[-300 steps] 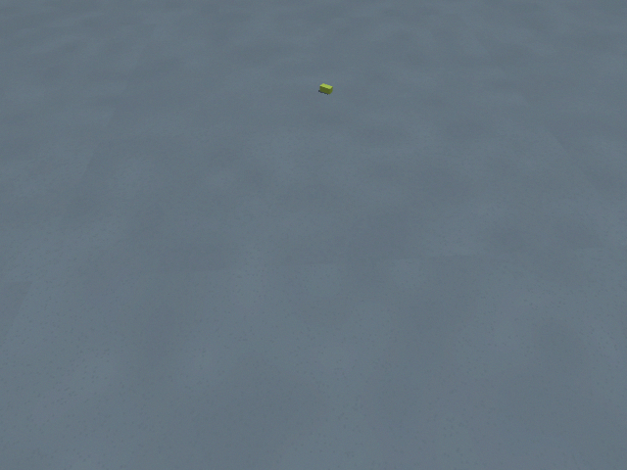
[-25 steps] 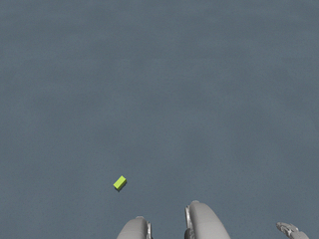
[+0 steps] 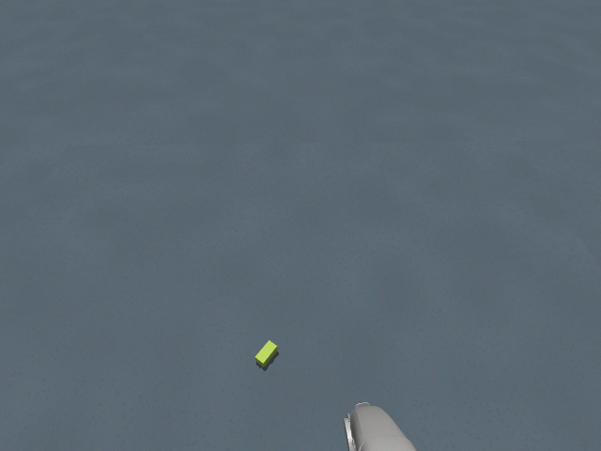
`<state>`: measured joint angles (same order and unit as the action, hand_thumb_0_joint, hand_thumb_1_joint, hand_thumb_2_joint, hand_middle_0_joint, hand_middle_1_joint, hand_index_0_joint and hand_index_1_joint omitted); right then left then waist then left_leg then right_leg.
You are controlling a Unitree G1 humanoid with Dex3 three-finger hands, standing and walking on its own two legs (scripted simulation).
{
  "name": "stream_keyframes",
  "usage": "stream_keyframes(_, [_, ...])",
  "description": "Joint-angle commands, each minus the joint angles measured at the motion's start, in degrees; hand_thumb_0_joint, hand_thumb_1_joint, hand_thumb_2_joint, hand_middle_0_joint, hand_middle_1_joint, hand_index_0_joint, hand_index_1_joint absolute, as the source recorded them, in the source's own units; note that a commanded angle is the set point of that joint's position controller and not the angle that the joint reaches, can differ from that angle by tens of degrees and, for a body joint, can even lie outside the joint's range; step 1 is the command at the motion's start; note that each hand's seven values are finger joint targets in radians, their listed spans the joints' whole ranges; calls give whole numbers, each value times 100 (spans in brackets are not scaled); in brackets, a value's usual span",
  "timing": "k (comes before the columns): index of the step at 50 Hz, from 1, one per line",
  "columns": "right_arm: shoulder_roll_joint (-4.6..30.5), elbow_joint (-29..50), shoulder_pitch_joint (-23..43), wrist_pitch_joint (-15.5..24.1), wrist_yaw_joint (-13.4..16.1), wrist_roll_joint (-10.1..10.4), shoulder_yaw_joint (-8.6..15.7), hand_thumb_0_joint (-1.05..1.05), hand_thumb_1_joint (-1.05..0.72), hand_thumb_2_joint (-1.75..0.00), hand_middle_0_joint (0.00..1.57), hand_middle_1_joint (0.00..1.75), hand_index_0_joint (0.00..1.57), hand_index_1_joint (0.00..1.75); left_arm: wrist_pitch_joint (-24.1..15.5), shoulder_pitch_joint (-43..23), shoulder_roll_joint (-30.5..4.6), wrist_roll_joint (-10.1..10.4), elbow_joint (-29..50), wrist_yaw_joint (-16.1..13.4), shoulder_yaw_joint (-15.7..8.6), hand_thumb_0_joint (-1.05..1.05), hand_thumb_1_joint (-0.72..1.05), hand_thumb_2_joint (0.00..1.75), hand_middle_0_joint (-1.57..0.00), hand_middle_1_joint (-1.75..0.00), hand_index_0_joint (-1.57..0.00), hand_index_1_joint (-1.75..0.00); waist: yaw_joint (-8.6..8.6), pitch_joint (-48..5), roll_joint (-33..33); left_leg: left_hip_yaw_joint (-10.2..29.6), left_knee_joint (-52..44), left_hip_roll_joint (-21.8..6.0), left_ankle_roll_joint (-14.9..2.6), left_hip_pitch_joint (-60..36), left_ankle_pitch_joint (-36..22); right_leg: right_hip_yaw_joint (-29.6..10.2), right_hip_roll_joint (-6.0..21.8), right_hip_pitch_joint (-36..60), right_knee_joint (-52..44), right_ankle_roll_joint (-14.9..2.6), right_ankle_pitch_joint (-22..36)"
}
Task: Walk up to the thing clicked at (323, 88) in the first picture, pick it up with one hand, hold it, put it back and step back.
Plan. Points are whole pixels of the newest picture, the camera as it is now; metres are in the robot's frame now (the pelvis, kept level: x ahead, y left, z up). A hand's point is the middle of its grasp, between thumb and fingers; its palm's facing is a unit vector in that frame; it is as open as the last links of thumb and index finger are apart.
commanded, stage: walk up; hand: left
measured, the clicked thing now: (266, 353) +0.54 +0.13 -0.72
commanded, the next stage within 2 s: none
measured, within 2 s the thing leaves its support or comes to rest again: neither
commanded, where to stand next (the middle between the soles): +0.15 -0.07 m, yaw -4 degrees
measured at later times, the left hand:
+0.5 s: hand (178, 409) +0.21 +0.20 -0.12, palm faces -0.17 -0.93 -0.34, open 7.4 cm
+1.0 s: hand (171, 440) +0.17 +0.21 -0.12, palm faces -0.12 -0.93 -0.34, open 7.4 cm
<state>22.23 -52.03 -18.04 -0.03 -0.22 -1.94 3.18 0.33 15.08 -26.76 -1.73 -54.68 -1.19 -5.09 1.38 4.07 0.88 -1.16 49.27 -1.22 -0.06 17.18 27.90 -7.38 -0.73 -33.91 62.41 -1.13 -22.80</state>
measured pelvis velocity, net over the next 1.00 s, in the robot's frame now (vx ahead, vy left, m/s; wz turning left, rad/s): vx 0.08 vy -0.04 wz -0.10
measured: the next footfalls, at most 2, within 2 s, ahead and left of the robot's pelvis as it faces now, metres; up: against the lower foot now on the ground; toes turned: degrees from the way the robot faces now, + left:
right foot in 0.36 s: +0.11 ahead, -0.16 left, +0.00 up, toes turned -7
left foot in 0.62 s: +0.18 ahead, +0.09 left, +0.00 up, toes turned -4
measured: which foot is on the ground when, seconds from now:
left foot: down 0.00-0.40, up 0.42-0.60, down 0.62-1.00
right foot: up 0.00-0.34, down 0.36-1.00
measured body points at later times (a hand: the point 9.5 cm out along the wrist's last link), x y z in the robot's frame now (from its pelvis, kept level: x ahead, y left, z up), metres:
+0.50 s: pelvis +0.05 -0.03 +0.02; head +0.09 -0.03 +0.47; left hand +0.22 +0.25 -0.10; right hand +0.03 -0.37 -0.09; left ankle +0.04 +0.12 -0.64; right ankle +0.09 -0.16 -0.70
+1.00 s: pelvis +0.08 -0.04 +0.03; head +0.11 -0.05 +0.48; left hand +0.17 +0.26 -0.10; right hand +0.16 -0.36 -0.09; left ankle +0.14 +0.09 -0.70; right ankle +0.07 -0.16 -0.70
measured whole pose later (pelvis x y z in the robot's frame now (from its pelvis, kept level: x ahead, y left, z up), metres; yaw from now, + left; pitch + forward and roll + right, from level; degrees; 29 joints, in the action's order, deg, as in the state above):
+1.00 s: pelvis +0.08 -0.04 +0.03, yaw -6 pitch -2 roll +0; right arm 21.7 -60.3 -3.7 1.6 0.1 0.3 0.2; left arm 0.5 6.3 -20.1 -0.2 -63.1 1.0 -0.5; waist -0.6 6.3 -0.6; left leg -1.0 31.4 -2.1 1.2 17.0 12.1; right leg 0.6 0.6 -13.5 33.4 0.0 -17.7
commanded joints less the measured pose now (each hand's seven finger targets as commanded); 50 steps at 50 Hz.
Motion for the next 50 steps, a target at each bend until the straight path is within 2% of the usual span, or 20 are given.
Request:
stream_keyframes(1, [1885, 292, 447, 441, 184, 14, 475, 0, -90, -90, 20, 30, 20, 30, -77, 1, -1066, 23, 229, 181, -357, 0, 90, 90, -20, -30, -20, -30, -167, 786, -899, 2328, -3166, -1492, -771, 573, 1626, -124, 103, -314, 176, 43, 252])
stream_keyframes(4, [1918, 152, 79, 525, 243, 22, 508, 0, -90, -90, 20, 30, 20, 30, 7, -309, -1017, -22, 427, 299, -349, 0, 90, 90, -20, -30, -20, -30, 19, 728, -965, 2333, -3224, -1636, -890, -457, 1202, -250, 116, -856, 1, 73, 308])
stream_keyframes(9, [1781, 42, -652, 607, 286, 74, 484, 0, -90, -90, 20, 30, 20, 30, -80, -848, -827, 30, 637, 322, -229, 0, 90, 90, -20, -30, -20, -30, 316, 313, -947, 1513, -2672, -1667, -825, -1861, -2526, -63, 162, -927, -788, 70, 172])
stream_keyframes(13, [1736, 244, -414, 532, 238, 75, 413, 0, -90, -90, 20, 30, 20, 30, -133, -962, -607, 90, 717, 350, -125, 0, 90, 90, -20, -30, -20, -30, 195, 68, -1322, 630, -2253, -1515, -991, -1416, -3785, 771, 271, 245, -1685, -46, 100])
stream_keyframes(17, [1502, 407, -164, 385, 207, 183, 239, 0, -90, -90, 20, 30, 20, 30, -178, -105, -672, 95, 313, 286, -177, 0, 90, 90, -20, -30, -20, -30, -296, -608, -848, -138, -784, -926, -597, -329, -3965, 1200, -134, 2765, -3239, -229, 1110])
stream_keyframes(18, [1226, 474, -310, 399, 215, 223, 110, 0, -90, -90, 20, 30, 20, 30, -214, 252, -1017, 69, 257, 243, -307, 0, 90, 90, -20, -30, -20, -30, -492, -927, -161, -200, 164, -721, -369, 518, -3314, 361, 259, 3719, -3220, -426, 1275])
stream_keyframes(19, [949, 670, -457, 441, 194, 287, 3, 0, -90, -90, 20, 30, 20, 30, -263, 594, -1515, 40, 363, 197, -456, 0, 90, 90, -20, -30, -20, -30, -607, -1344, 1134, -289, 1517, -91, -144, 1670, -1187, -1877, 1635, 4475, -3654, -1075, 984])
stream_keyframes(20, [1330, 626, 47, 385, 259, 284, 165, 0, -90, -90, 20, 30, 20, 30, -236, 469, -1619, 146, 410, 176, -431, 0, 90, 90, -20, -30, -20, -30, -766, -1140, 963, 151, 2075, 138, -218, 1882, 691, -2732, 2366, 3870, -4198, -1870, 848])
stream_keyframes(22, [1476, 442, -83, 365, 276, 273, 219, 0, -90, -90, 20, 30, 20, 30, -215, -120, -1299, 208, 591, 152, -299, 0, 90, 90, -20, -30, -20, -30, -424, -426, 226, 649, 2023, -128, -182, 1644, 580, -1694, 1997, 2753, -3982, -1685, 821])
stream_keyframes(25, [1322, 65, -600, 379, 197, 233, 174, 0, -90, -90, 20, 30, 20, 30, -185, -794, -1005, 72, 745, 128, -177, 0, 90, 90, -20, -30, -20, -30, -61, -98, 735, 31, 663, -230, -116, 863, -46, -405, 1336, 1500, -3813, -1293, 971])
stream_keyframes(27, [1146, -43, -504, 377, 176, 211, 126, 0, -90, -90, 20, 30, 20, 30, -179, -811, -890, 48, 710, 121, -123, 0, 90, 90, -20, -30, -20, -30, -141, -140, 926, -163, -305, -169, -27, 460, -411, -212, 1250, 1309, -3531, -1218, 1678])
stream_keyframes(30, [1114, -163, -454, 416, 205, 135, 151, 0, -90, -90, 20, 30, 20, 30, -89, -1132, -774, 209, 665, 136, -28, 0, 90, 90, -20, -30, -20, -30, 114, -428, 701, -176, -1527, 40, -72, -666, -1855, -28, 1132, 817, -2678, -793, 1780])
stream_keyframes(31, [1337, -84, -247, 436, 228, 73, 198, 0, -90, -90, 20, 30, 20, 30, -42, -1145, -583, 251, 677, 134, 42, 0, 90, 90, -20, -30, -20, -30, 119, -321, 225, 469, -1984, -293, -148, -719, -1884, 40, 943, 451, -2359, -541, 1367])
stream_keyframes(32, [1713, 46, 78, 465, 235, 12, 248, 0, -90, -90, 20, 30, 20, 30, 17, -1047, -334, 307, 636, 128, 95, 0, 90, 90, -20, -30, -20, -30, -38, -236, -644, 2133, -2746, -1251, -495, -255, -1244, 301, 362, 406, -1766, -179, 529])
stream_keyframes(33, [2066, 121, 404, 448, 210, 112, 287, 0, -90, -90, 20, 30, 20, 30, 75, -975, -641, 319, 447, 66, 5, 0, 90, 90, -20, -30, -20, -30, -28, -148, -1091, 2958, -3197, -2007, -1221, 634, -729, 456, 129, 1069, -1058, -120, -821])
stream_keyframes(35, [1836, 149, 896, 442, 217, 74, 228, 0, -90, -90, 20, 30, 20, 30, 84, -822, -700, 257, 238, 93, -42, 0, 90, 90, -20, -30, -20, -30, -216, -123, -708, 2484, -2972, -1719, -1236, 679, -726, 307, 294, 1247, -968, -131, -826])
stream_keyframes(38, [1422, -2, 1164, 386, 184, 125, 75, 0, -90, -90, 20, 30, 20, 30, -67, -423, -527, 217, -159, 119, -1, 0, 90, 90, -20, -30, -20, -30, -450, -624, -810, 1153, -2020, -1089, -596, 315, -2013, 557, 364, 2097, -2955, -137, 619])
stream_keyframes(41, [1075, -230, 835, 320, 154, 258, -20, 0, -90, -90, 20, 30, 20, 30, -167, -1325, -944, 155, -41, 109, 23, 0, 90, 90, -20, -30, -20, -30, 96, -772, 157, 407, -1712, -323, -88, -394, -1750, -634, 1142, 1585, -3438, -474, 1483])
stream_keyframes(44, [1188, -395, 1338, 326, 116, 226, 0, 0, -90, -90, 20, 30, 20, 30, -172, -1272, -659, 195, -235, 108, 181, 0, 90, 90, -20, -30, -20, -30, -79, -834, -173, 560, -1892, -569, -239, -754, -2145, -2, 817, 1674, -3511, -158, 1469])
stream_keyframes(50, [1052, -725, 1646, 249, 69, 246, -92, 0, -90, -90, 20, 30, 20, 30, -187, -1429, -663, 186, -512, 103, 210, 0, 90, 90, -20, -30, -20, -30, -63, -706, 207, 427, -2248, -497, -161, -1006, -2234, -31, 918, 1794, -4086, -117, 1441])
